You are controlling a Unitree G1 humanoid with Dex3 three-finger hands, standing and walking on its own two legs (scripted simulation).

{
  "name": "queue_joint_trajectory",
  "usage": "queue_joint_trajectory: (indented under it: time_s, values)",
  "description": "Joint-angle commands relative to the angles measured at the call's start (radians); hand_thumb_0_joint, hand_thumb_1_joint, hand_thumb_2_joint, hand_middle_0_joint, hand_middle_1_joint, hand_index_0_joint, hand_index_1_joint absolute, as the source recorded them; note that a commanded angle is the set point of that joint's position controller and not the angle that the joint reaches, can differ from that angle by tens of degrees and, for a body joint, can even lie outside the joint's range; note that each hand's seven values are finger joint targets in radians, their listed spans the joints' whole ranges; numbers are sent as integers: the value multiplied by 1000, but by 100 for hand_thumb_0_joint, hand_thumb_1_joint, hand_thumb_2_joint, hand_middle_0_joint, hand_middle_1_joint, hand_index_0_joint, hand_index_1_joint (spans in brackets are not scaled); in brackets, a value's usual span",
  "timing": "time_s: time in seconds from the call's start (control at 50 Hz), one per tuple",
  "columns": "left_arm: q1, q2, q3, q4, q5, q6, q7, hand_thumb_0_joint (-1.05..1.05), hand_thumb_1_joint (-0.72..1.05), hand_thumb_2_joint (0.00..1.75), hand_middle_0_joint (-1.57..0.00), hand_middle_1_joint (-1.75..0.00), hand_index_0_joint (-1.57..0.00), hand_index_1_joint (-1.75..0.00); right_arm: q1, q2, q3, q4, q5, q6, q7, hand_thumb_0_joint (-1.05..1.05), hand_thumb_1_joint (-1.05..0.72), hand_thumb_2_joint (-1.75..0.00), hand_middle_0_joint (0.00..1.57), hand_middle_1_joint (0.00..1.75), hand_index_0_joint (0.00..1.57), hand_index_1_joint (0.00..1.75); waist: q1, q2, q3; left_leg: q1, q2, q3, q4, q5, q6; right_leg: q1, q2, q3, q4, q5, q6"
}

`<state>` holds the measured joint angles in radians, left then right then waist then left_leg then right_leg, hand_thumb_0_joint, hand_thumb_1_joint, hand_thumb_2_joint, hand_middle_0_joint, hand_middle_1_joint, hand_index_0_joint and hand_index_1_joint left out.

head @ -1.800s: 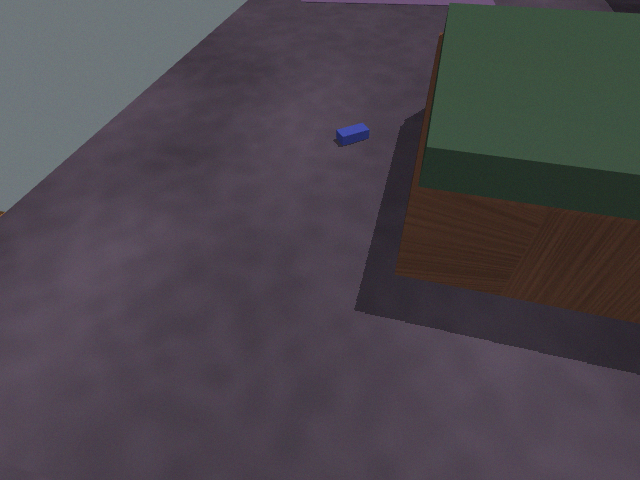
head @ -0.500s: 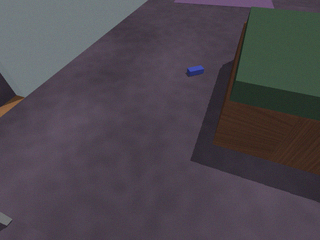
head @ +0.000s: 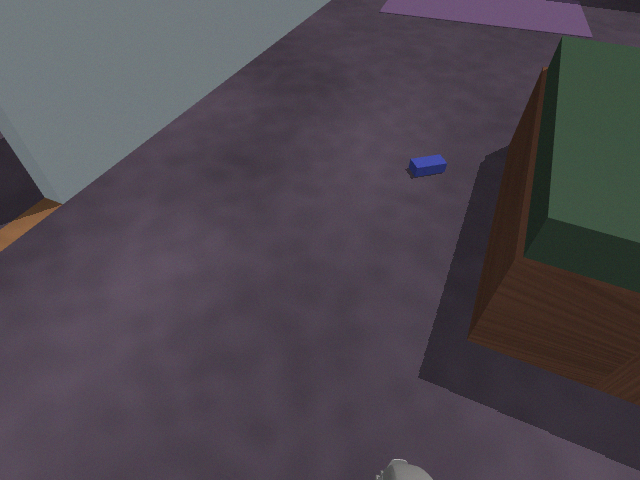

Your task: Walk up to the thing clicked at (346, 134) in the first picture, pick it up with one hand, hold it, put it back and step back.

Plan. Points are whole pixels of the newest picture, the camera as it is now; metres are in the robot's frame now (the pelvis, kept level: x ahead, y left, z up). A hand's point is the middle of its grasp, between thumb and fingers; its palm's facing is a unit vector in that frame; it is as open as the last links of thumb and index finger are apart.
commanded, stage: walk up
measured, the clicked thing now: (427, 165) +1.69 -0.61 -0.74
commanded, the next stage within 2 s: none
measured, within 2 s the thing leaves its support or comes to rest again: neither
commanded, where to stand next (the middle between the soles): +0.82 -0.01 m, yaw +5 degrees
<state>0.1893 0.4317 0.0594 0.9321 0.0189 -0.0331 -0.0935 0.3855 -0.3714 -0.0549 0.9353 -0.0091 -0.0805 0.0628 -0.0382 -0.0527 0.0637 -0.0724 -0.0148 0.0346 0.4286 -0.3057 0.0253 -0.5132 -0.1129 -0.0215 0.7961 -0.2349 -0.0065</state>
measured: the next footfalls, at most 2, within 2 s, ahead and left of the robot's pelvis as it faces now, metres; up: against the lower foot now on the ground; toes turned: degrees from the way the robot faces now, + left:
right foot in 0.14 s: +0.25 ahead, -0.14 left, +0.00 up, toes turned -4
left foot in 0.62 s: +0.45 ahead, +0.11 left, +0.00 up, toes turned +10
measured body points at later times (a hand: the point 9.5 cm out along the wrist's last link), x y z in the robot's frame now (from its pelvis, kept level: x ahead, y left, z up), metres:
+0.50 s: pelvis +0.24 -0.04 +0.00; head +0.25 -0.04 +0.45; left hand +0.23 +0.29 -0.11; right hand +0.36 -0.36 -0.10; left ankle +0.35 +0.12 -0.70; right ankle +0.21 -0.14 -0.74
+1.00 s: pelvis +0.44 +0.00 +0.00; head +0.45 +0.01 +0.45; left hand +0.48 +0.33 -0.12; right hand +0.52 -0.32 -0.09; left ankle +0.41 +0.11 -0.74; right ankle +0.57 -0.16 -0.69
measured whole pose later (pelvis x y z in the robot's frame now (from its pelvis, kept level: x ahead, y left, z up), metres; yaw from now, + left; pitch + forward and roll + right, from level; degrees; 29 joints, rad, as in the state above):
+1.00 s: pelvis +0.44 +0.00 +0.00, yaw +4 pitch -3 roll +1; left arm 0.29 0.44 0.06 0.87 0.01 -0.02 -0.08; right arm 0.34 -0.38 -0.05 0.83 -0.01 -0.10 0.04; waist -0.01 -0.06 0.08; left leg -0.09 0.01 0.10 0.42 -0.27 0.02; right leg -0.53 -0.11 0.03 0.83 -0.18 0.01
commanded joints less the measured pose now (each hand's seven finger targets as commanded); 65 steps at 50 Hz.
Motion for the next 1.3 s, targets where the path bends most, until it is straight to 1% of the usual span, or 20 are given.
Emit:
queue_joint_trajectory:
  time_s: [0.0, 0.06, 0.12, 0.14, 0.16, 0.18, 0.28, 0.52, 0.58, 0.6, 0.64, 0.66, 0.72, 0.76, 0.98, 1.08, 1.1, 1.14, 1.16, 1.28]
  values:
    - [-122, 164, 58, -126, -2, -37, 3, 0, 90, 90, -20, -30, -20, -30, -21, -310, -84, -112, 8, -39, -27, 0, -90, -90, 20, 30, 20, 30, 3, 164, 51, -76, 249, -179, -174, 231, 179, 23, 5, -16, -151, 114, -16]
    - [-92, 148, 64, -119, -5, -42, 8, 0, 90, 90, -20, -30, -20, -30, -21, -306, -85, -131, 5, -28, -36, 0, -90, -90, 20, 30, 20, 30, 21, 163, -2, -80, 239, -136, -63, 403, 151, 165, 56, -66, -191, 91, -36]
    - [194, 219, 106, -46, 1, -58, 32, 0, 90, 90, -20, -30, -20, -30, -7, -226, -54, -160, 12, -24, -40, 0, -90, -90, 20, 30, 20, 30, 163, -71, -179, -277, 101, -18, 452, 383, 82, 631, 36, -3, -305, -5, -87]
    - [285, 295, 127, -47, 4, -66, 44, 0, 90, 90, -20, -30, -20, -30, 37, -162, -31, -179, 15, -25, -39, 0, -90, -90, 20, 30, 20, 30, 177, -256, -221, -485, -26, 0, 700, -64, 39, 761, -222, 396, -407, -165, -143]
    - [263, 320, 119, -65, -4, -66, 47, 0, 90, 90, -20, -30, -20, -30, 27, -226, -42, -170, 16, -17, -47, 0, -90, -90, 20, 30, 20, 30, 167, -169, -177, -584, -40, -75, 771, -195, 36, 735, -342, 633, -546, -259, -199]
    - [170, 328, 118, -91, -17, -63, 50, 0, 90, 90, -20, -30, -20, -30, 14, -282, -56, -153, 7, -13, -56, 0, -90, -90, 20, 30, 20, 30, 140, -123, -132, -590, 19, -111, 846, -182, 39, 630, -372, 682, -557, -326, -271]
    - [64, 210, 76, -118, -21, -77, 53, 0, 90, 90, -20, -30, -20, -30, 48, -232, -51, -91, 16, 3, -23, 0, -90, -90, 20, 30, 20, 30, 46, -111, 26, -431, 70, -127, 658, 49, 23, 303, -119, 151, -572, 13, -128]
    - [173, 245, 78, -157, -2, -73, 49, 0, 90, 90, -20, -30, -20, -30, -232, -199, -58, -188, -7, 1, 13, 0, -90, -90, 20, 30, 20, 30, 105, -47, 7, -353, 78, 19, 169, 167, -2, 379, -149, 6, -484, 168, -175]
    - [141, 234, 61, -179, -5, -61, 55, 0, 90, 90, -20, -30, -20, -30, -67, -244, -81, -137, -20, -8, 1, 0, -90, -90, 20, 30, 20, 30, -2, 59, -76, -52, 47, 20, 121, 133, 35, 263, -129, -27, -257, 228, -155]
    - [196, 181, 40, -176, -13, -56, 59, 0, 90, 90, -20, -30, -20, -30, 40, -290, -99, -107, -31, -16, -10, 0, -90, -90, 20, 30, 20, 30, -41, 196, -156, 114, 64, -37, 60, 31, 75, 184, -46, -98, 0, 223, -121]
    - [275, 161, 32, -166, -28, -41, 68, 0, 90, 90, -20, -30, -20, -30, 89, -403, -127, -148, -23, -19, -35, 0, -90, -90, 20, 30, 20, 30, -51, 301, -245, 308, 437, -739, -125, -154, 221, -149, 149, -8, 357, -306, -52]
    - [237, 240, 44, -150, -18, -32, 78, 0, 90, 90, -20, -30, -20, -30, 55, -400, -133, -150, 6, -15, -34, 0, -90, -90, 20, 30, 20, 30, -51, 228, -209, 254, 455, -731, -118, -118, 262, -154, 73, 84, 410, -294, -63]
    - [231, 200, 39, -116, -28, -34, 67, 0, 90, 90, -20, -30, -20, -30, -37, -297, -81, -170, 23, -21, -50, 0, -90, -90, 20, 30, 20, 30, 11, 130, -44, 9, 316, -307, -112, 352, 129, -59, 38, 151, 357, -136, -43]
    - [256, 175, 39, -101, -32, -21, 59, 0, 90, 90, -20, -30, -20, -30, -53, -275, -69, -164, 24, -33, -48, 0, -90, -90, 20, 30, 20, 30, 44, 158, -3, -116, 268, -186, -130, 422, 108, 20, 32, 129, 302, -87, -24]
    - [25, 139, 44, -170, -5, -23, 9, 0, 90, 90, -20, -30, -20, -30, -59, -300, -80, -189, 5, -38, -43, 0, -90, -90, 20, 30, 20, 30, 6, 183, 42, -90, 258, -63, -162, 242, 169, 40, -12, 22, -142, 115, -1]
    - [128, 173, 65, -117, 0, -46, 23, 0, 90, 90, -20, -30, -20, -30, -55, -283, -73, -206, 3, -19, -48, 0, -90, -90, 20, 30, 20, 30, 71, 91, -60, -167, 242, -53, 81, 202, 132, 349, 59, -20, -252, 60, -37]
    - [208, 208, 83, -94, 2, -56, 33, 0, 90, 90, -20, -30, -20, -30, -21, -236, -56, -204, 0, -17, -45, 0, -90, -90, 20, 30, 20, 30, 105, -30, -129, -212, 176, 1, 296, 199, 106, 498, 55, 10, -309, -2, -54]
    - [254, 329, 112, -119, 0, -69, 54, 0, 90, 90, -20, -30, -20, -30, 57, -174, -24, -203, 7, -7, -42, 0, -90, -90, 20, 30, 20, 30, 113, -255, -134, -538, -13, 29, 665, -203, 17, 622, -290, 608, -539, -253, -170]
    - [233, 341, 108, -114, -13, -62, 54, 0, 90, 90, -20, -30, -20, -30, 10, -264, -47, -184, 0, 4, -54, 0, -90, -90, 20, 30, 20, 30, 124, -185, -84, -538, 36, -38, 727, -225, 18, 541, -319, 664, -546, -252, -235]
    - [125, 221, 68, -149, -24, -66, 66, 0, 90, 90, -20, -30, -20, -30, 42, -234, -46, -112, 8, 24, -29, 0, -90, -90, 20, 30, 20, 30, 43, -118, -3, -425, 89, -67, 628, 10, 2, 318, -110, 190, -533, 112, -154]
